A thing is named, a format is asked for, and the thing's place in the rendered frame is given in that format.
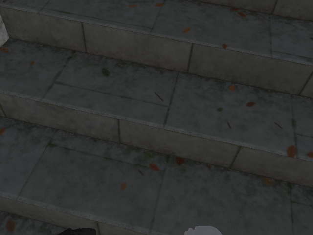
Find robot right thigh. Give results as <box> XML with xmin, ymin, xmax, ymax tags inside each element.
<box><xmin>184</xmin><ymin>225</ymin><xmax>222</xmax><ymax>235</ymax></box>

